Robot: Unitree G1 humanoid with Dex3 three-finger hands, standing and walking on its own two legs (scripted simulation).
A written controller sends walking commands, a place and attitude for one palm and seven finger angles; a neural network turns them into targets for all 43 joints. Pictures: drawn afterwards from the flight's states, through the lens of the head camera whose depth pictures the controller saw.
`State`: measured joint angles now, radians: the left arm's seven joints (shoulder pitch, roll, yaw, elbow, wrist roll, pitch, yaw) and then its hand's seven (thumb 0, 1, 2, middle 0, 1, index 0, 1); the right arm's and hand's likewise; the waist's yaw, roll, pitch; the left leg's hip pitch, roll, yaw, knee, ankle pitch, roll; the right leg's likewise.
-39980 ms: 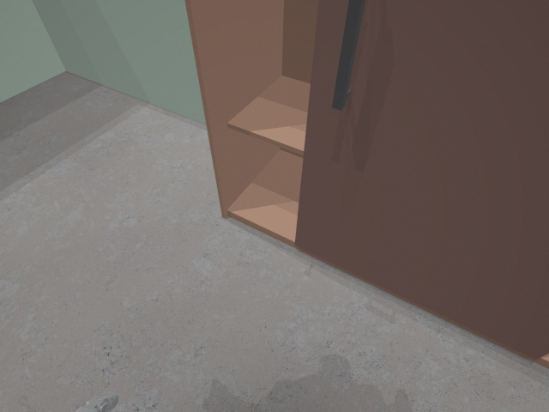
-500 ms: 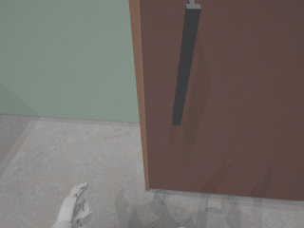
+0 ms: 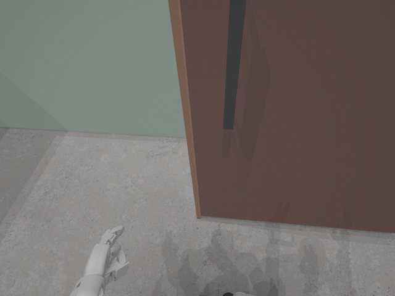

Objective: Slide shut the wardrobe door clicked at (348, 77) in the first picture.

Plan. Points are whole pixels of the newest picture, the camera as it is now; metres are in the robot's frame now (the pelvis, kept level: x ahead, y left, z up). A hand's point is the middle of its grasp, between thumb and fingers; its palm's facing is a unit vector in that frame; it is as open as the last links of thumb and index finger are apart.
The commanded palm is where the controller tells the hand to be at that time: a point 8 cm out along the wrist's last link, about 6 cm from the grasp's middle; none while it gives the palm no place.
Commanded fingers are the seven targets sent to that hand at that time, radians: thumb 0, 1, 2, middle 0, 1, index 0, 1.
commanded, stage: stop stepping back and stand still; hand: right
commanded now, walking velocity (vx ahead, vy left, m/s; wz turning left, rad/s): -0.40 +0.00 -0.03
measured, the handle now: (232, 62) +0.52 -0.07 +0.19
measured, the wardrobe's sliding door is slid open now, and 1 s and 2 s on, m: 0.00 0.00 0.00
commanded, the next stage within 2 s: let the arm hang, fingers relaxed in 1.70 s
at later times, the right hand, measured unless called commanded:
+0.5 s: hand out of the picture +0.08 -0.27 +0.17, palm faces +0.52 +0.79 -0.32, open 7.4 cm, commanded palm +0.01 -0.30 +0.18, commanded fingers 0.00 -0.90 -0.90 0.20 0.30 0.20 0.30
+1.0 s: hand out of the picture +0.03 -0.28 +0.18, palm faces +0.51 +0.77 -0.39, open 7.4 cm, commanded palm -0.05 -0.31 +0.18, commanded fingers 0.00 -0.90 -0.90 0.20 0.30 0.20 0.30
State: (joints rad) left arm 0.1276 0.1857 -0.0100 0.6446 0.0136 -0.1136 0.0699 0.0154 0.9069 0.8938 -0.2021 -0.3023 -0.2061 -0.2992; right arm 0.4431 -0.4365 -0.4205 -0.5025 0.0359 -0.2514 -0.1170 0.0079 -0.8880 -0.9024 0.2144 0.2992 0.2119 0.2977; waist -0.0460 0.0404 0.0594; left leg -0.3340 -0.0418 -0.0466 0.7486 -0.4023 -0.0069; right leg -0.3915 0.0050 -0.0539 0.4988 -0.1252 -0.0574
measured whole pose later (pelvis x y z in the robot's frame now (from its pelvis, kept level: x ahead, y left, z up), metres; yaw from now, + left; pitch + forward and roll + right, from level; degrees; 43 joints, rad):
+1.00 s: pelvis -0.17 +0.00 +0.00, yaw -4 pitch -3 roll +0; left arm 0.25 0.19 0.00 0.65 0.01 -0.16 0.07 0.01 0.91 0.89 -0.20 -0.30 -0.20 -0.30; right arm 0.43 -0.39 -0.41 -0.42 -0.01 -0.21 -0.15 0.01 -0.89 -0.90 0.21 0.30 0.21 0.30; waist 0.03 0.05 -0.01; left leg -0.44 0.00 0.04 0.88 -0.41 0.00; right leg -0.26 -0.01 -0.03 0.57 -0.26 -0.03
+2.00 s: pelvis -0.16 -0.02 +0.00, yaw -6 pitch +0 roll +0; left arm 0.16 0.28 0.01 0.82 0.01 -0.02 -0.01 0.01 0.91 0.89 -0.20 -0.30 -0.20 -0.30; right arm 0.27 -0.25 -0.05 0.53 -0.04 0.05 -0.01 0.00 -0.91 -0.90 0.20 0.30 0.20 0.29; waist 0.02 -0.05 -0.03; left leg -0.31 0.02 0.02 0.59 -0.28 -0.01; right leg -0.32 0.04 -0.02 0.60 -0.27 -0.05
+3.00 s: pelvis -0.15 -0.02 +0.01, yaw -4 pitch +0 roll +0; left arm 0.29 0.15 0.00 1.13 0.01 0.00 0.03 0.00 0.91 0.89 -0.20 -0.30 -0.20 -0.30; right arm 0.25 -0.14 0.00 1.13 -0.01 0.00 -0.03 0.00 -0.92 -0.90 0.20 0.30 0.20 0.29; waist 0.01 -0.02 0.04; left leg -0.20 -0.01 -0.01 0.39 -0.19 0.00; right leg -0.19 0.02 -0.04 0.40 -0.20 -0.04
